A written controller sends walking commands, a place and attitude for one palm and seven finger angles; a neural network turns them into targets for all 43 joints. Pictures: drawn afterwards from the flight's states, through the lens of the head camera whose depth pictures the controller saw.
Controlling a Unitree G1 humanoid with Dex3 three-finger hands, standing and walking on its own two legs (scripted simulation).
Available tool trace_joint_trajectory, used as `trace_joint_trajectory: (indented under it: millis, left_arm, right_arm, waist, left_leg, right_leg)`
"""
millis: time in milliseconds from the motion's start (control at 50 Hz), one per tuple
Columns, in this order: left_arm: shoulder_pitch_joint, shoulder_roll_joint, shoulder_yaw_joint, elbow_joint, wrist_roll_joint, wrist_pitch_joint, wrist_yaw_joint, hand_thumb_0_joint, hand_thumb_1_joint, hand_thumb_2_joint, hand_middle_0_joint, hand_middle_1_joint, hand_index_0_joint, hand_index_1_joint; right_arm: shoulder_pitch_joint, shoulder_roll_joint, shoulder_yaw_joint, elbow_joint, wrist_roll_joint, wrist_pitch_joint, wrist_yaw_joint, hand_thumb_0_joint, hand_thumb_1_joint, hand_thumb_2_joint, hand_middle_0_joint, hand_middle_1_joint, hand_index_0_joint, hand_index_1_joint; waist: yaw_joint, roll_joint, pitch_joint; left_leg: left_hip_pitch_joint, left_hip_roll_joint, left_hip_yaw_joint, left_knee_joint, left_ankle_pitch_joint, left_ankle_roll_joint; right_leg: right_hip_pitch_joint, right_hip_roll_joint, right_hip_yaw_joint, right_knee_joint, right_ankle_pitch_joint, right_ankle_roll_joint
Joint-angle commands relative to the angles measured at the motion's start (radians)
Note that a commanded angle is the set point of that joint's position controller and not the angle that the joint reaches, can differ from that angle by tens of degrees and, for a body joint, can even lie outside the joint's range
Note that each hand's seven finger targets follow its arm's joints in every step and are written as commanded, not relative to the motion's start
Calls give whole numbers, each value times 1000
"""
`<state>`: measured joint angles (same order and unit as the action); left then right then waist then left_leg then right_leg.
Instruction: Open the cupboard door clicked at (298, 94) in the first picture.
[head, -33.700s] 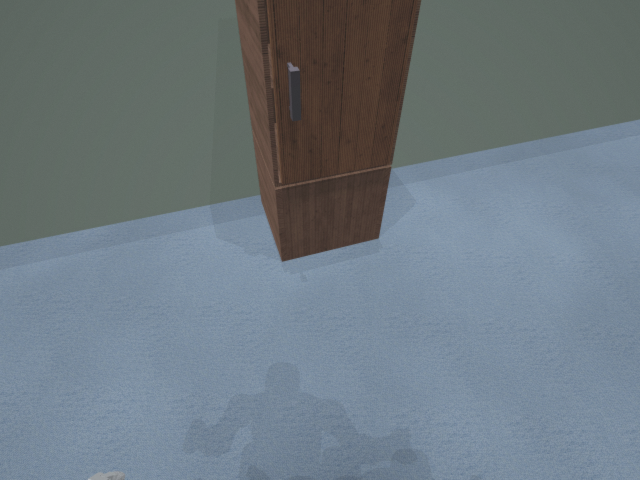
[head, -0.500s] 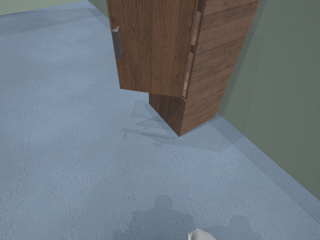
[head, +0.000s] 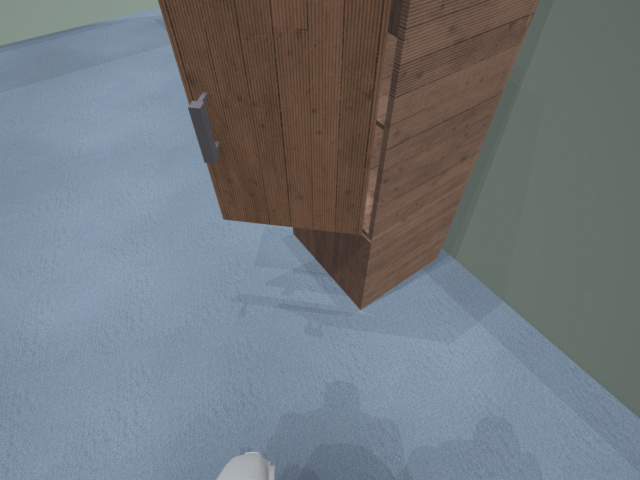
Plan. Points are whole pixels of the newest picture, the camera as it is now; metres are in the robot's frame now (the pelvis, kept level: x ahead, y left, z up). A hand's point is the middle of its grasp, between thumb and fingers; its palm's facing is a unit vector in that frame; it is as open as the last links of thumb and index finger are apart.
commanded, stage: take the last steps up to it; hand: left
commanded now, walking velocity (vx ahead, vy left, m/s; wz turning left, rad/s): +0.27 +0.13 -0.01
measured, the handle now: (207, 128) +0.77 +0.28 -0.02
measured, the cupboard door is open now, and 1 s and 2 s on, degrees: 46 46 46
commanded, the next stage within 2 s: come to a stop and stand still in 0.28 s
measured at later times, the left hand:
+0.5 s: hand (154, 429) +0.21 +0.27 -0.18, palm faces +0.02 -0.98 -0.19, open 7.3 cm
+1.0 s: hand (163, 387) +0.28 +0.28 -0.19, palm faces +0.00 -0.98 -0.18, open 7.3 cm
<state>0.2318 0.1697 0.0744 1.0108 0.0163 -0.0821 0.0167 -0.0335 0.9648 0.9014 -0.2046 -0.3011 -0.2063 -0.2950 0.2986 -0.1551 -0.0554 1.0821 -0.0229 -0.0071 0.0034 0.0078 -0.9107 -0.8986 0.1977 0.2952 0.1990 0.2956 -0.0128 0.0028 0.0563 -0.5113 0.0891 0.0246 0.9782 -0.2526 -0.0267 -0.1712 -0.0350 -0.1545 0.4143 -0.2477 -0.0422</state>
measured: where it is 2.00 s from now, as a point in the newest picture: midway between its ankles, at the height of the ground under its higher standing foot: outside the picture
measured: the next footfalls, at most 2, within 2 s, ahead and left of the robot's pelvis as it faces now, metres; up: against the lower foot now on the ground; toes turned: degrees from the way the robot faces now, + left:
left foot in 0.22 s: +0.28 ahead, +0.23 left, +0.00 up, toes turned -2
right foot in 0.58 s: +0.25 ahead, -0.03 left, +0.00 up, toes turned -7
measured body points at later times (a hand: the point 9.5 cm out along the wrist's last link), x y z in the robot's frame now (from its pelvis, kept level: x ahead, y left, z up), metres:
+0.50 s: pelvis +0.17 +0.09 +0.00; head +0.20 +0.10 +0.44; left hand +0.21 +0.32 -0.16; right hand +0.22 -0.14 -0.15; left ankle +0.18 +0.17 -0.74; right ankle +0.19 -0.02 -0.70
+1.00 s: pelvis +0.19 +0.10 -0.01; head +0.23 +0.12 +0.44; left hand +0.28 +0.33 -0.17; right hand +0.21 -0.13 -0.15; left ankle +0.19 +0.19 -0.74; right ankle +0.14 -0.03 -0.70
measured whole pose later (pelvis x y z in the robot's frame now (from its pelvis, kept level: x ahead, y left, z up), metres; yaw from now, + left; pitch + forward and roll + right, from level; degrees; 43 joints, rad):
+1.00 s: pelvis +0.19 +0.10 -0.01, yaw -2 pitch +1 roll -1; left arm 0.14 0.19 0.05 1.00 0.01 0.06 0.03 0.00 0.91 0.90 -0.20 -0.30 -0.20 -0.29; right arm 0.23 -0.14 -0.03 1.04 -0.02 0.02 -0.05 0.00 -0.91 -0.90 0.20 0.30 0.20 0.30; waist -0.01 -0.04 0.07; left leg -0.24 0.00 0.07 0.51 -0.28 0.04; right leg -0.35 -0.01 0.00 0.89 -0.50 0.00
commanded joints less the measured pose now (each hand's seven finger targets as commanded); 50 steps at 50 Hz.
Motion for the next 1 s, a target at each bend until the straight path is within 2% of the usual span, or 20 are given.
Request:
trace_joint_trajectory:
  millis: [0, 100, 160, 180, 200, 220, 240, 280, 340, 420, 480, 540, 580, 640, 720, 780, 800, 840, 860, 980]
  left_arm:
    - [111, 103, 5, 18, 5, -11, -10, 0, 900, 900, -200, -300, -200, -300]
    - [126, 154, 11, 43, 12, 1, -8, 0, 900, 900, -200, -300, -200, -300]
    - [117, 150, 11, 45, 8, 18, -6, 0, 900, 900, -200, -300, -200, -300]
    - [144, 114, 3, 37, 5, 23, -9, 0, 900, 900, -200, -300, -200, -300]
    - [171, 64, -9, 14, -5, 23, -13, 0, 900, 900, -200, -300, -200, -300]
    - [121, 61, -15, -14, 2, 21, -5, 0, 900, 900, -200, -300, -200, -300]
    - [80, 49, -20, -20, 0, 29, -1, 0, 900, 900, -200, -300, -200, -300]
    - [76, 71, -13, -3, 5, 40, -13, 0, 900, 900, -200, -300, -200, -300]
    - [133, 30, -17, 20, 9, 60, -18, 0, 900, 900, -200, -300, -200, -300]
    - [112, -4, -33, 17, 0, 73, -3, 0, 900, 900, -200, -300, -200, -300]
    - [106, 29, -30, 14, -1, 85, 5, 0, 900, 900, -200, -300, -200, -300]
    - [100, 91, -20, 2, 3, 95, 7, 0, 900, 900, -200, -300, -200, -300]
    - [56, 144, -19, -22, 9, 92, 11, 0, 900, 900, -200, -300, -200, -300]
    - [51, 173, -13, -27, -2, 85, 23, 0, 900, 900, -200, -300, -200, -300]
    - [-2, 188, 2, -37, 5, 90, 35, 0, 900, 900, -200, -300, -200, -300]
    - [-53, 174, 5, -43, -3, 98, 32, 0, 900, 900, -200, -300, -200, -300]
    - [-52, 153, 2, -55, -10, 103, 27, 0, 900, 900, -200, -300, -200, -300]
    - [-69, 98, -10, -80, -13, 123, 25, 0, 900, 900, -200, -300, -200, -300]
    - [-91, 98, -7, -82, -10, 135, 25, 0, 900, 900, -200, -300, -200, -300]
    - [-64, 62, -20, -57, -9, 118, 12, 0, 900, 900, -200, -300, -200, -300]
  right_arm:
    - [-21, -7, -1, -75, -2, -11, 24, 0, -900, -900, 200, 300, 200, 300]
    - [-144, -45, 0, -135, 2, -30, 35, 0, -900, -900, 200, 300, 200, 300]
    - [-20, -105, -7, -99, -3, -44, 21, 0, -900, -900, 200, 300, 200, 300]
    - [97, -189, -25, -68, -11, -50, 10, 0, -900, -900, 200, 300, 200, 300]
    - [203, -283, -46, -55, -20, -49, -6, 0, -900, -900, 200, 300, 200, 300]
    - [216, -290, -38, -56, -14, -35, -14, 0, -900, -900, 200, 300, 200, 300]
    - [142, -264, -30, -74, -10, -37, -23, 0, -900, -900, 200, 300, 200, 300]
    - [4, -170, -1, -118, -5, -42, -28, 0, -900, -900, 200, 300, 200, 300]
    - [-17, -135, 15, -110, -3, -57, -30, 0, -900, -900, 200, 300, 200, 300]
    - [-20, -100, 24, -92, -5, -59, -42, 0, -900, -900, 200, 300, 200, 300]
    - [-48, -121, 24, -74, 0, -39, -52, 0, -900, -900, 200, 300, 200, 300]
    - [-60, -131, 14, -58, 9, -15, -54, 0, -900, -900, 200, 300, 200, 300]
    - [-5, -109, 5, -53, 17, -1, -46, 0, -900, -900, 200, 300, 200, 300]
    - [39, -85, 0, -42, 22, 24, -42, 0, -900, -900, 200, 300, 200, 300]
    - [1, -65, 0, -56, 25, 40, -43, 0, -900, -900, 200, 300, 200, 300]
    - [48, -56, -1, -33, 20, 39, -41, 0, -900, -900, 200, 300, 200, 300]
    - [62, -91, -4, -32, 14, 33, -40, 0, -900, -900, 200, 300, 200, 300]
    - [15, -170, -16, -69, 0, 27, -45, 0, -900, -900, 200, 300, 200, 300]
    - [11, -165, -12, -75, -5, 22, -55, 0, -900, -900, 200, 300, 200, 300]
    - [-20, -151, -1, -75, -3, 6, -60, 0, -900, -900, 200, 300, 200, 300]
  waist:
    - [27, -113, 9]
    - [46, -165, 27]
    - [-28, -99, -12]
    - [-66, 92, -100]
    - [-90, 302, -195]
    - [-98, 215, -185]
    - [-74, 259, -168]
    - [-13, 153, -51]
    - [31, 103, -61]
    - [43, 6, -70]
    - [48, 62, -78]
    - [58, 48, -53]
    - [24, -25, -24]
    - [13, -192, -172]
    - [27, -167, -144]
    - [-4, -141, -140]
    - [-2, -30, -146]
    - [1, 245, -69]
    - [-7, 201, -37]
    - [7, 146, -78]
  left_leg:
    - [-12, 9, 43, -175, 87, -16]
    - [68, -32, 61, -358, 54, 7]
    - [366, -81, 99, -524, 88, 26]
    - [557, 37, -22, -529, 146, 62]
    - [705, 264, -311, -585, 271, 175]
    - [622, 320, -342, -640, 247, 240]
    - [552, 314, -354, -673, 162, 252]
    - [355, 256, -243, -736, 60, 218]
    - [296, 192, -102, -761, 196, 189]
    - [269, 190, -25, -702, 568, 188]
    - [264, 191, -31, -637, 586, 174]
    - [236, 132, -31, -560, 400, 109]
    - [204, 29, 6, -498, 216, 43]
    - [250, -60, 63, -313, -22, 4]
    - [143, -76, 18, -249, -274, -11]
    - [272, -54, 21, -490, -16, -10]
    - [357, 9, -28, -558, 239, 16]
    - [261, 244, -251, -668, 550, 186]
    - [219, 254, -274, -680, 535, 228]
    - [384, 173, -146, -612, 598, 203]
  right_leg:
    - [-6, -249, 153, -221, 257, -105]
    - [36, -275, 157, -166, 254, -84]
    - [-56, -210, 90, 41, 289, -38]
    - [-173, -128, 42, 272, 132, -5]
    - [-357, -5, -25, 559, -327, 35]
    - [-392, 0, 63, 741, -400, 9]
    - [-457, -33, 110, 848, -343, 8]
    - [-435, -87, 143, 851, -199, 11]
    - [-345, -85, 123, 732, -122, 28]
    - [-195, -67, 127, 445, -59, 50]
    - [-81, -35, 113, 277, -29, 48]
    - [-13, -49, 154, 105, 195, 31]
    - [-34, -148, 248, 106, 511, -34]
    - [41, -269, 317, 75, 830, -139]
    - [126, -296, 310, 74, 969, -184]
    - [48, -226, 253, 124, 714, -110]
    - [-36, -165, 205, 168, 522, -47]
    - [-139, 18, 103, 383, -211, 49]
    - [-174, 26, 173, 522, -320, 41]
    - [-171, 6, 150, 363, -252, 47]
